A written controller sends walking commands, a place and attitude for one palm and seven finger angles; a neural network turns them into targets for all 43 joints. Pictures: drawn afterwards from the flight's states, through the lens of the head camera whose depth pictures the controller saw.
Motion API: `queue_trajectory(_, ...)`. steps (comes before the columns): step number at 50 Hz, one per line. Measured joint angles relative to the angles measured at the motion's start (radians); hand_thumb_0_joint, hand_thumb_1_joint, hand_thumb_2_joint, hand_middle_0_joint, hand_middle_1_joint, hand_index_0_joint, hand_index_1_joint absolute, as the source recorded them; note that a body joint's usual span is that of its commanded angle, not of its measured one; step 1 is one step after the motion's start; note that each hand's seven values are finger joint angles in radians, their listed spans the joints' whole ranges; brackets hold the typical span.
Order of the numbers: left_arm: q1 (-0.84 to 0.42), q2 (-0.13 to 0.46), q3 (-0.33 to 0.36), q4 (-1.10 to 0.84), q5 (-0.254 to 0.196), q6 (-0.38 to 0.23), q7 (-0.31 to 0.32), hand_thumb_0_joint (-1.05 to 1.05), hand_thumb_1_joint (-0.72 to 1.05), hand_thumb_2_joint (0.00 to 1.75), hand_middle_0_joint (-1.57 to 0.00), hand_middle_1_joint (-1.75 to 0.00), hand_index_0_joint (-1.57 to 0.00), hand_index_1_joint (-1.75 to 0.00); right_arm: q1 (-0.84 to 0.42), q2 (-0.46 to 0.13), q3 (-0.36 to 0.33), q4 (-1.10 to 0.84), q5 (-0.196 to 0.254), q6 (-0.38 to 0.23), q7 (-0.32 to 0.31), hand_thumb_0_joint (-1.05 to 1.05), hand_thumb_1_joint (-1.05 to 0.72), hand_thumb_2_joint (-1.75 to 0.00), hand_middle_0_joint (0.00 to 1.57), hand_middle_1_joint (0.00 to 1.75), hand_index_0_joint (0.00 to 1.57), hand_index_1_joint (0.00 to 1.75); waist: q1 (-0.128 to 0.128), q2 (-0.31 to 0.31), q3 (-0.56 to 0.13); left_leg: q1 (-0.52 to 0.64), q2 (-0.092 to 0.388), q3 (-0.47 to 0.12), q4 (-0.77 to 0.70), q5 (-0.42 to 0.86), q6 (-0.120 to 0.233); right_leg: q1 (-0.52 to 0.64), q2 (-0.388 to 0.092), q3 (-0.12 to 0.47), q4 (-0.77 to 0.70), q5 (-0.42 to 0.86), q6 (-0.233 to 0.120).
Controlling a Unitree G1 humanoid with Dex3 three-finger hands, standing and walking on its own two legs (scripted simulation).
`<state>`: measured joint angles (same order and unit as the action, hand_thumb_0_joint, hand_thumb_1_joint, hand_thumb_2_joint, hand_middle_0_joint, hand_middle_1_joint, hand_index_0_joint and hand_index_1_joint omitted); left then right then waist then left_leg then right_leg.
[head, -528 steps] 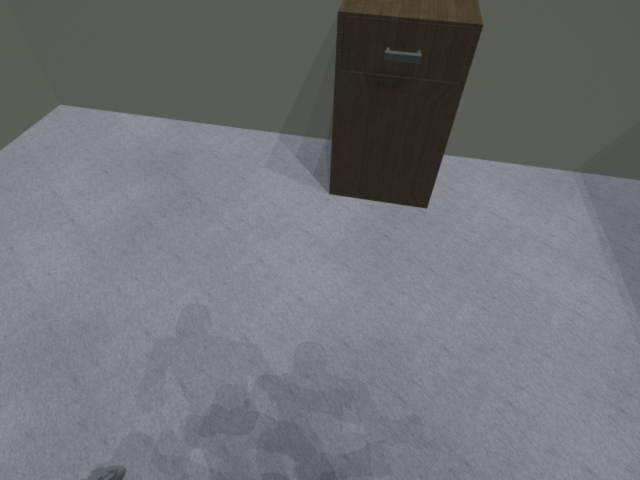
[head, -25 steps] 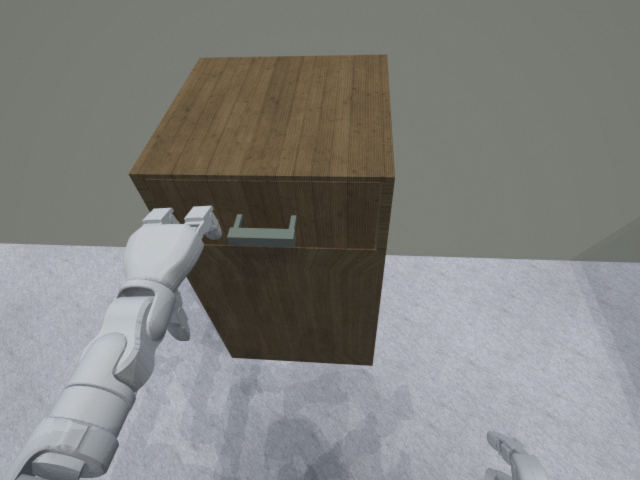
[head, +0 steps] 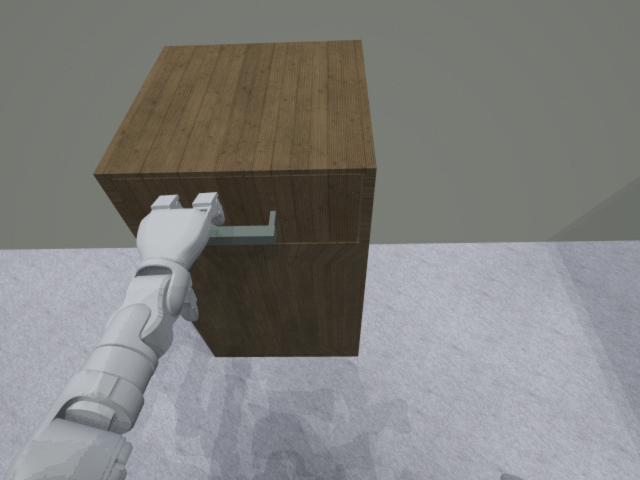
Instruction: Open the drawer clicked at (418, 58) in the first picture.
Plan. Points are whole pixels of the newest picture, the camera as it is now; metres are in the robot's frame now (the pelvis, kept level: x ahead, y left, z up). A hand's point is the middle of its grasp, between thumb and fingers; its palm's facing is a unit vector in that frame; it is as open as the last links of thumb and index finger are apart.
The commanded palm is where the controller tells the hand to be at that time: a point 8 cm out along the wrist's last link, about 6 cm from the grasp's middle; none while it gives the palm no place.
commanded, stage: move the hooked fingers above the handle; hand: left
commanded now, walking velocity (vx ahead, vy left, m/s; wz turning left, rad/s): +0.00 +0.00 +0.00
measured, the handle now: (242, 226) +0.53 +0.17 -0.05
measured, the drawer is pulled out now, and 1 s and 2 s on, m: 0.00 0.00 0.00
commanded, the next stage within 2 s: lower the fingers behind the handle in 1.28 s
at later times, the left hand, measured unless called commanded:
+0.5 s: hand (226, 232) +0.46 +0.17 +0.02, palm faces -0.03 -0.03 -1.00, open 13.8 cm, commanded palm +0.45 +0.17 +0.06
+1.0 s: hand (227, 229) +0.48 +0.17 +0.00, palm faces -0.04 -0.04 -1.00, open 13.8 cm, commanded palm +0.47 +0.17 +0.06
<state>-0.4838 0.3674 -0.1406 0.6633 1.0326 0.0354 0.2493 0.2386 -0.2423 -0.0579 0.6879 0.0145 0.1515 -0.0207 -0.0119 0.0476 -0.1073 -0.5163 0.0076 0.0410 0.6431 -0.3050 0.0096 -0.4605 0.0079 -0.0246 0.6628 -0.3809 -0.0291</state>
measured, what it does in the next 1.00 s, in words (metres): stands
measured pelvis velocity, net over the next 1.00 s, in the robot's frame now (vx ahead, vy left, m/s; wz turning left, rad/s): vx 0.00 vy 0.01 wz -0.02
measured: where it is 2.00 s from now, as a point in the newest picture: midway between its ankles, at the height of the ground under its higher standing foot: outside the picture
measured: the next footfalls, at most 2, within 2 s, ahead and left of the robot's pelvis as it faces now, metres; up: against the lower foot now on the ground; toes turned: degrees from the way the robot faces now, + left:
none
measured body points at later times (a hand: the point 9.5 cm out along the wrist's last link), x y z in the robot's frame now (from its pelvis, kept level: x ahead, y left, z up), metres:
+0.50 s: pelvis -0.01 +0.00 -0.01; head +0.06 -0.01 +0.43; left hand +0.46 +0.17 +0.07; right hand +0.01 -0.27 -0.15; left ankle +0.00 +0.12 -0.72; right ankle -0.04 -0.10 -0.72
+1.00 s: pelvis +0.00 +0.01 -0.02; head +0.09 +0.00 +0.42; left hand +0.48 +0.17 +0.06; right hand -0.01 -0.26 -0.15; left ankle +0.00 +0.12 -0.72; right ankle -0.04 -0.10 -0.72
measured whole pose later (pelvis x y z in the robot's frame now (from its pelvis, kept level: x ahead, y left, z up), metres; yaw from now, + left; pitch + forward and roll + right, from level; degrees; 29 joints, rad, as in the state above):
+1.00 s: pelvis +0.00 +0.01 -0.02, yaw -1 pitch +19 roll -1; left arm -0.81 0.37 -0.09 1.07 1.08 0.02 0.37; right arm 0.38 -0.24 -0.07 0.73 -0.02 0.11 0.00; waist -0.12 0.05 -0.16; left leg -0.77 0.03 0.04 0.79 -0.36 0.02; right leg -0.69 0.03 -0.02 0.77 -0.41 -0.02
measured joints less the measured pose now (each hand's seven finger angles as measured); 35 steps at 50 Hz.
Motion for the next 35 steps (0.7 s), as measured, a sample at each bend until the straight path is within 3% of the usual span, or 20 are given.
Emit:
queue_trajectory(9, -0.12, -0.015, 0.002, 0.15, 0.023, -0.031, 0.038, 0.0, -0.49, 0.3, -0.32, -1.2, -0.32, -1.2, 0.027, 0.009, -0.003, 0.003, -0.009, -0.007, 0.004, 0.0, -0.91, -0.9, 0.2, 0.3, 0.2, 0.3, -0.023, -0.003, -0.017, -0.062, 0.003, -0.002, 0.036, -0.008, 0.002, -0.059, 0.002, -0.002, 0.031, -0.005, 0.001)
queue_trajectory(27, -0.32, -0.027, 0.018, 0.397, 0.049, 0.012, 0.121, 0.0, -0.49, 0.3, -0.32, -1.2, -0.32, -1.2, 0.11, -0.004, -0.019, 0.047, -0.025, -0.025, 0.02, 0.0, -0.91, -0.9, 0.2, 0.3, 0.2, 0.3, -0.099, 0.002, -0.041, -0.198, 0.017, 0.0, 0.113, -0.029, 0.003, -0.19, 0.014, 0.001, 0.092, -0.015, 0.001)
queue_trajectory(35, -0.383, 0.001, 0.075, 0.478, 0.055, 0.05, 0.134, 0.0, -0.49, 0.3, -0.32, -1.2, -0.32, -1.2, 0.125, -0.002, -0.006, 0.043, -0.027, -0.036, 0.017, 0.0, -0.91, -0.9, 0.2, 0.3, 0.2, 0.3, -0.138, 0.006, -0.045, -0.248, 0.028, 0.01, 0.134, -0.035, 0.004, -0.244, 0.023, 0.012, 0.111, -0.015, 0.002)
